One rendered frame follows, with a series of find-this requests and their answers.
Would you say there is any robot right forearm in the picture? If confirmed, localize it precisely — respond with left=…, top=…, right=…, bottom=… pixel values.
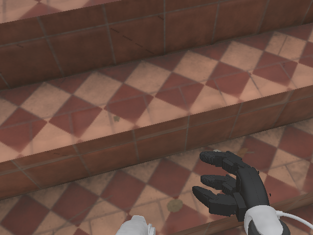
left=244, top=205, right=291, bottom=235

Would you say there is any left robot thigh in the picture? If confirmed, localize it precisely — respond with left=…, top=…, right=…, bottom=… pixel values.
left=115, top=219, right=156, bottom=235

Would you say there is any right robot hand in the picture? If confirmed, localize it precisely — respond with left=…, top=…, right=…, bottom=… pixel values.
left=192, top=151, right=271, bottom=222

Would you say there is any robot left shin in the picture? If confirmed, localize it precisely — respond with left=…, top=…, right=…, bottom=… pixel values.
left=120, top=215, right=147, bottom=227

